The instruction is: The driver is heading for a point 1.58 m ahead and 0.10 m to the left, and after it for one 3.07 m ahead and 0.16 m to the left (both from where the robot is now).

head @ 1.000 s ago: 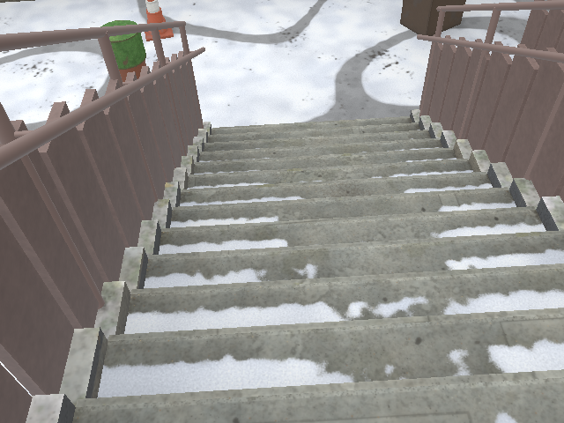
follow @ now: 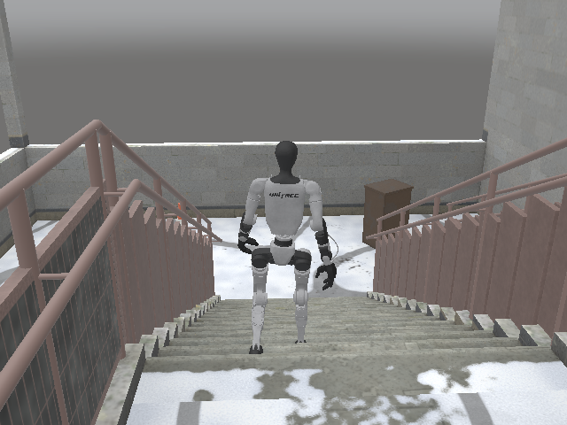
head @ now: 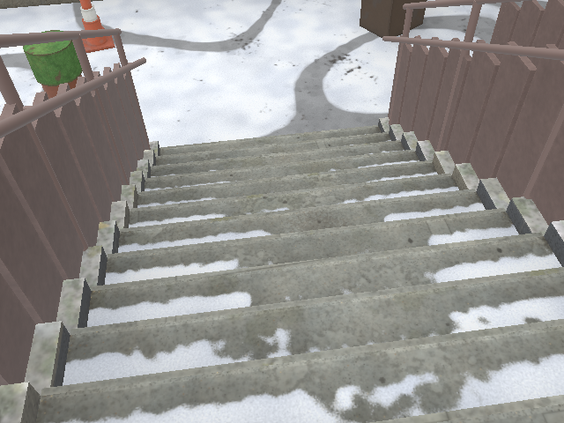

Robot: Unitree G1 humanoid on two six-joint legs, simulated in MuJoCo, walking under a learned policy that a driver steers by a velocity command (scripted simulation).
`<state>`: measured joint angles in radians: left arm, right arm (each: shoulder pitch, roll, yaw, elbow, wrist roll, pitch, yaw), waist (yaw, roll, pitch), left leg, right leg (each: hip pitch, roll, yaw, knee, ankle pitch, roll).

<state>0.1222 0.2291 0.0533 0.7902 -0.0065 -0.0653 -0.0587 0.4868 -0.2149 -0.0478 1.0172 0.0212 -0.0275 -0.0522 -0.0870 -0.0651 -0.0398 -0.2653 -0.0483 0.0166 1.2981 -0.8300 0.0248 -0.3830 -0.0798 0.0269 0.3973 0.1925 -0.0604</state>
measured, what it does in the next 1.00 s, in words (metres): goes down: left foot 0.16 m lower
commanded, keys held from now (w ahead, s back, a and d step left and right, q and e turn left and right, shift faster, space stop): w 1.00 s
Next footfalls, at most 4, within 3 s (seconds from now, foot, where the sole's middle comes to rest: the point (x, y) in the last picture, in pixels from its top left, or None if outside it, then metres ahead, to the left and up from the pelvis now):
0.58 left None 0.45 0.12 -0.96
1.14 right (326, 392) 0.75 -0.15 -1.12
1.70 left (256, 331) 1.07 0.06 -1.28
2.24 right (312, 285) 1.37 -0.19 -1.44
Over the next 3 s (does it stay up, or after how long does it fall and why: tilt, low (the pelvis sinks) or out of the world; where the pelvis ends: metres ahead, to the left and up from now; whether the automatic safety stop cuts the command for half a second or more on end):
stays up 1.34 -0.04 -0.68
